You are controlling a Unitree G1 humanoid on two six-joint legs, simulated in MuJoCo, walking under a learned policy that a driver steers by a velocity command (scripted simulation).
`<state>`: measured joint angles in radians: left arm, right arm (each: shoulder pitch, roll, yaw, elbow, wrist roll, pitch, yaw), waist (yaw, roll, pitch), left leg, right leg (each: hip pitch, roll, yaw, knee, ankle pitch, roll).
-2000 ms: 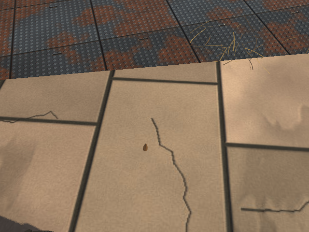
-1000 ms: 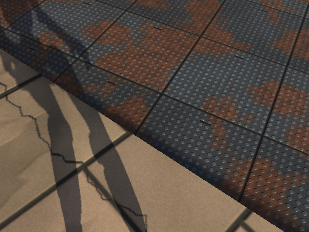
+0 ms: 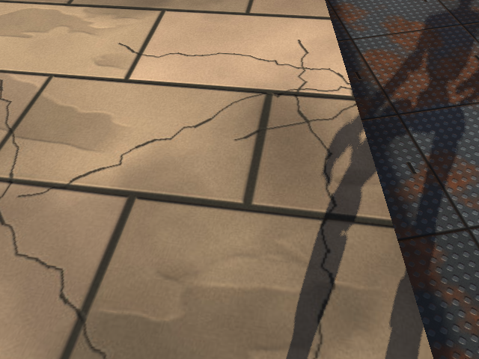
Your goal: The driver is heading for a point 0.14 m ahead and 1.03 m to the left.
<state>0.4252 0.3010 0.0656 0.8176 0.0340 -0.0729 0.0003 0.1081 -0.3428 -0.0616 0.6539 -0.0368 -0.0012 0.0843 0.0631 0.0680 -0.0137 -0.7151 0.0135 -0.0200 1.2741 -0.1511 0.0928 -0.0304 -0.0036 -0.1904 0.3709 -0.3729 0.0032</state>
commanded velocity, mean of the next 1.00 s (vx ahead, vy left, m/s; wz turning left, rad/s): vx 0.99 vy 0.00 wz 1.00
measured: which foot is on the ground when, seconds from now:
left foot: up 0.00-0.20, down 0.22-0.62, up 0.64-1.00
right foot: down 0.00-0.18, up 0.20-0.58, down 0.60-1.00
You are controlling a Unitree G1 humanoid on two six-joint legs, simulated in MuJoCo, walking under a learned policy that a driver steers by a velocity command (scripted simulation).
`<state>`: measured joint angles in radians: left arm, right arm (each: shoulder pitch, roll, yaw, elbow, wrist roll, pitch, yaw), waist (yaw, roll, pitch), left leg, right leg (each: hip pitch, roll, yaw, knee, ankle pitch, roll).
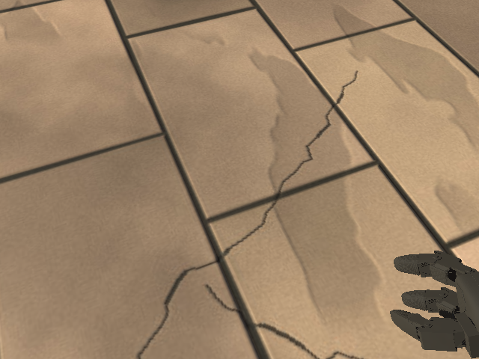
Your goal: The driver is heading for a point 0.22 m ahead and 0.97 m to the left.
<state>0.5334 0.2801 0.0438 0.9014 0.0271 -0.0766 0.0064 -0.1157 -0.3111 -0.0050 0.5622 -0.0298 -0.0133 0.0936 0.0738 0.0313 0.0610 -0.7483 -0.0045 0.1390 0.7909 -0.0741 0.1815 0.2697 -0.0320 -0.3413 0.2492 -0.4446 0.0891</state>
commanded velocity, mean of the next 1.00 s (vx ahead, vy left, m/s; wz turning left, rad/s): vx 1.00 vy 0.00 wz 0.93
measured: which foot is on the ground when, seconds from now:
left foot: up 0.00-0.04, down 0.06-0.46, up 0.48-0.86, down 0.88-1.00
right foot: down 0.00-0.04, up 0.06-0.42, down 0.44-0.88, up 0.90-1.00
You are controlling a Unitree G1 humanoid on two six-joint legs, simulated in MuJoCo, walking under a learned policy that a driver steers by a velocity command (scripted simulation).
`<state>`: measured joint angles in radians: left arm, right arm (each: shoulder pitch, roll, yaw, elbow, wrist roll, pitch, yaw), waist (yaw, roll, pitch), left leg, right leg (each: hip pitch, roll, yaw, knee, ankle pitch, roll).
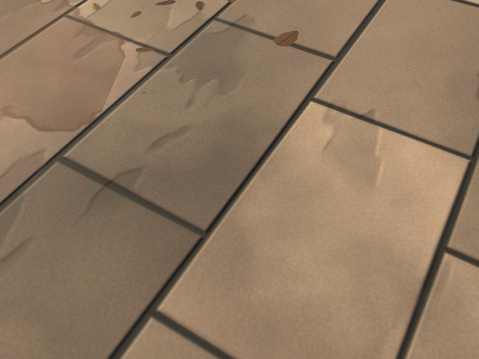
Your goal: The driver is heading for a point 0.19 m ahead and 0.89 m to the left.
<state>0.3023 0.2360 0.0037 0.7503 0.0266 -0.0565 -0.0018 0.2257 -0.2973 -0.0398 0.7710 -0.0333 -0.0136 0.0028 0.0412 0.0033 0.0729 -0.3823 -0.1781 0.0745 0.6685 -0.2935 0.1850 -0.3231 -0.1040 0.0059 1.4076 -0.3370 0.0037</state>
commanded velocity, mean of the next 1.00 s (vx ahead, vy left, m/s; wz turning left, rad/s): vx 0.88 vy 0.00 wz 0.58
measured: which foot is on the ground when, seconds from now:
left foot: down 0.00-0.34, up 0.36-0.76, down 0.78-1.00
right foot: up 0.00-0.30, down 0.32-0.76, up 0.78-1.00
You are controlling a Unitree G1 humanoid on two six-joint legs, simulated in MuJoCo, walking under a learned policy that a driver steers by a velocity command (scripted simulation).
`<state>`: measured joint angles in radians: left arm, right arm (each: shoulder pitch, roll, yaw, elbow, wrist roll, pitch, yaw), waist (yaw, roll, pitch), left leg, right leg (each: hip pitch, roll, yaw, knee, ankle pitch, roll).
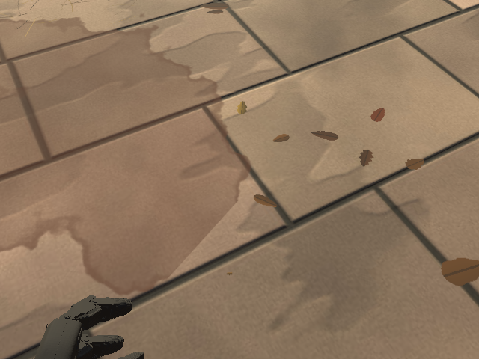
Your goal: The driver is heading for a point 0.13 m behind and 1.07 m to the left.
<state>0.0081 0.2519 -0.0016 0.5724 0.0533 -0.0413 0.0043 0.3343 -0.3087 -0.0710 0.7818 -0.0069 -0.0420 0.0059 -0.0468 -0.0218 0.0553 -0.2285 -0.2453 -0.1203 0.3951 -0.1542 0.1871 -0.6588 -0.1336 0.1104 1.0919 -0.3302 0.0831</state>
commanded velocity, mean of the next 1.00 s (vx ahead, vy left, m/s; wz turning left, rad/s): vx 0.94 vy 0.00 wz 0.99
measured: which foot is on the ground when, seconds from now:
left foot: down 0.00-0.24, up 0.26-0.70, down 0.72-1.00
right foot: up 0.00-0.22, down 0.24-0.70, up 0.72-1.00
